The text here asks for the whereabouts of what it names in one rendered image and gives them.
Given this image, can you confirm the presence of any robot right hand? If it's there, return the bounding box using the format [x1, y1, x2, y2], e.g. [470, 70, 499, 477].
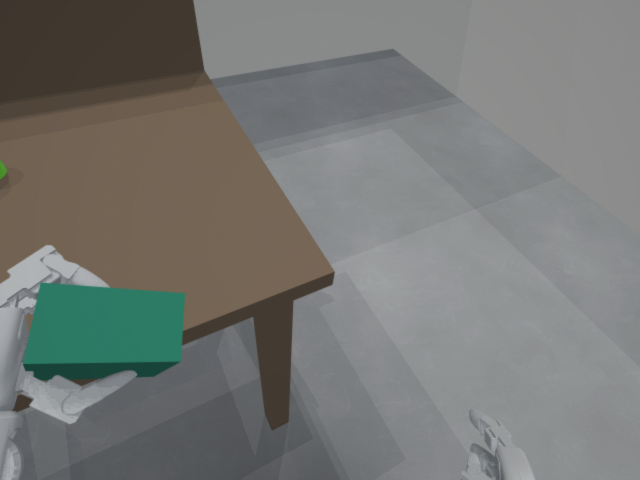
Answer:
[461, 409, 536, 480]

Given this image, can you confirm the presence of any sponge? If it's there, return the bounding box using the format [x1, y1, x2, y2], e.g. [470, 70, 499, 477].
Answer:
[23, 283, 185, 381]

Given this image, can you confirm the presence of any robot left hand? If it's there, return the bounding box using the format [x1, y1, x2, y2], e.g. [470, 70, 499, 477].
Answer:
[0, 245, 137, 425]

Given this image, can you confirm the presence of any robot left forearm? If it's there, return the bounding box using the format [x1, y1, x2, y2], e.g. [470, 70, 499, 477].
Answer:
[0, 411, 24, 480]

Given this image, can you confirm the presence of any table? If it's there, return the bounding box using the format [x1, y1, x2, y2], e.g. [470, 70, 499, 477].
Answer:
[0, 0, 335, 430]

